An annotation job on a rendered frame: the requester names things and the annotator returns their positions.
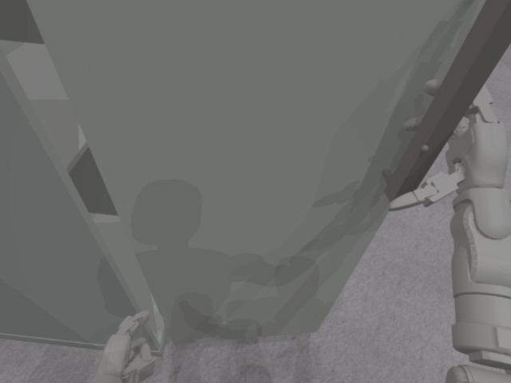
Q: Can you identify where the robot right hand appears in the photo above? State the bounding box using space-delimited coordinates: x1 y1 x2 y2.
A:
388 79 508 211

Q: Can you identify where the handle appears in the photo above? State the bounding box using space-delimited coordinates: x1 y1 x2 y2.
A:
382 0 511 202

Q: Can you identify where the fridge door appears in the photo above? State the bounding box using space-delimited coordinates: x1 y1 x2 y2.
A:
26 0 486 345

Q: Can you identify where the right robot upper arm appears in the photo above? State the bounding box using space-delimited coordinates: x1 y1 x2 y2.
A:
445 365 511 383

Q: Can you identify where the robot right forearm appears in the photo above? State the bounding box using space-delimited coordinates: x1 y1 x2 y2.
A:
450 187 511 375

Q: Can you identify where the robot left hand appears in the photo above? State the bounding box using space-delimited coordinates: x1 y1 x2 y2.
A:
94 310 156 383

